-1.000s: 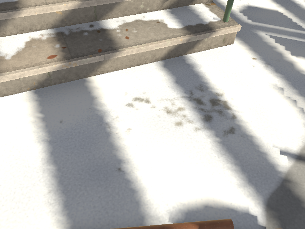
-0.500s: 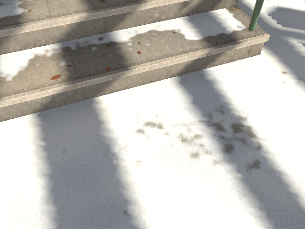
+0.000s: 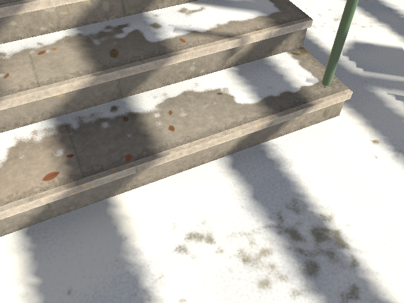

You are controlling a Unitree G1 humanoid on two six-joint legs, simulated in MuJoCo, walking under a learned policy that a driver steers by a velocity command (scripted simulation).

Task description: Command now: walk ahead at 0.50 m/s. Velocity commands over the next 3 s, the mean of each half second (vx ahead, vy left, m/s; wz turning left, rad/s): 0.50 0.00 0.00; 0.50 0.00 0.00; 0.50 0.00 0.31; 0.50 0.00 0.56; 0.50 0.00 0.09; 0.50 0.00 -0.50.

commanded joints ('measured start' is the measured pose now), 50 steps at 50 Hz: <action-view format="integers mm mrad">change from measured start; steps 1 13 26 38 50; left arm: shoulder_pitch -61 301 182 281 87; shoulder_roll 22 224 139 84 31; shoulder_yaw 4 44 34 19 15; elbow -48 105 72 100 42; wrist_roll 7 40 21 47 67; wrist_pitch -17 -28 -9 15 59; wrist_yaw -13 -36 5 3 -35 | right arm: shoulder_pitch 8 133 -219 53 13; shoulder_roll -159 -13 -78 -204 -123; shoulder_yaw -35 4 -14 -28 -3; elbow -27 -25 -157 -112 -27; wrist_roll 15 -19 -3 -72 -13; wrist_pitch -20 7 41 27 15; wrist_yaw -32 -26 -35 -19 -15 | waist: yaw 18 118 85 -68 63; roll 63 -329 -11 73 93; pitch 28 -224 -26 -186 33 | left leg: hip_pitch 91 -405 -495 232 85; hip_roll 238 -41 141 180 221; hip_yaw -243 -114 -144 -192 -208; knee -264 815 401 32 -272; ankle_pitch -10 -743 -201 -360 -160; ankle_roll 140 -55 -88 32 114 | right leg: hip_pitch -106 817 366 317 -120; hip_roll -35 -224 -137 -26 -33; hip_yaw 36 297 189 -10 -17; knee -246 -417 -839 -231 -30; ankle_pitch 210 854 245 375 102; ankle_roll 28 -134 -156 -26 63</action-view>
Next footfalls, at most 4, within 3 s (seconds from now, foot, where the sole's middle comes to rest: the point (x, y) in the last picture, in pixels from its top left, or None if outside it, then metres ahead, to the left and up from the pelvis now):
0.22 right None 0.31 -0.16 -0.82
0.76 left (181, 298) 0.54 0.07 -0.82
1.26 right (232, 226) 0.81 -0.14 -0.82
1.78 left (174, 213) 0.88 0.08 -0.82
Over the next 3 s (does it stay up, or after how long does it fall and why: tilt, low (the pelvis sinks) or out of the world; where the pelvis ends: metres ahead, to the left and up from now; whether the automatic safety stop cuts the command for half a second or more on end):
stays up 1.43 0.35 0.26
